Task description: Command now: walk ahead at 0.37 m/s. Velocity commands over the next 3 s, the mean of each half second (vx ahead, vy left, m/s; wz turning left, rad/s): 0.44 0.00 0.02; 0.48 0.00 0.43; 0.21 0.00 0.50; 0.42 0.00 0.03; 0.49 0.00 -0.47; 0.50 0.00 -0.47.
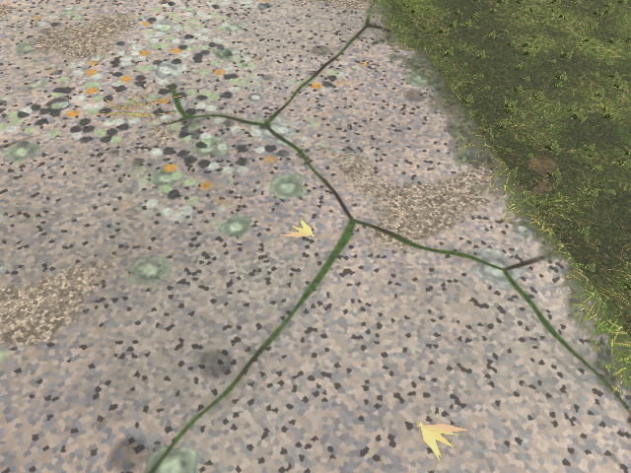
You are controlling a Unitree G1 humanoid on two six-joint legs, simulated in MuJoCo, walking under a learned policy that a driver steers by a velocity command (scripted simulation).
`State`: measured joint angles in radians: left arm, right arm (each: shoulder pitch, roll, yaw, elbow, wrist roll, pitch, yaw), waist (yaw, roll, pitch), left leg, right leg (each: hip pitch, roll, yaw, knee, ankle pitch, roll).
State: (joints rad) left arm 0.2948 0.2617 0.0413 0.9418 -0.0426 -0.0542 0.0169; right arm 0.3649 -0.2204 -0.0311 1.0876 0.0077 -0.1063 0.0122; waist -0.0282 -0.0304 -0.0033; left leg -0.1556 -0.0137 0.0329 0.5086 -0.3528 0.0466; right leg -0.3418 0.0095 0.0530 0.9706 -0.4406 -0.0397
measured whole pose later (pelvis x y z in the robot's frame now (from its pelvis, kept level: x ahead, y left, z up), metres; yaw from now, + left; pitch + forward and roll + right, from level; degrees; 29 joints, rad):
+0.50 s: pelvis +0.25 -0.05 +0.00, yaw +2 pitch +0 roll -1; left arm 0.13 0.25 0.05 0.91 0.00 -0.10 -0.04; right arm 0.34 -0.25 -0.04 0.98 0.04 -0.09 -0.01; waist -0.01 0.03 0.05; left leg -0.39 0.06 -0.06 1.21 -0.34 0.05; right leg -0.30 0.04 -0.08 0.44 -0.15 -0.06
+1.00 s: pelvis +0.54 +0.03 -0.01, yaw +17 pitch +1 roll -1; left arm 0.23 0.28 0.04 0.92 -0.02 -0.10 0.00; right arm 0.14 -0.27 -0.07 0.74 0.01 -0.06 0.04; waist 0.01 0.00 0.08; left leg -0.45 -0.06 0.04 0.59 -0.17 0.09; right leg -0.30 -0.03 -0.01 1.22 -0.46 0.00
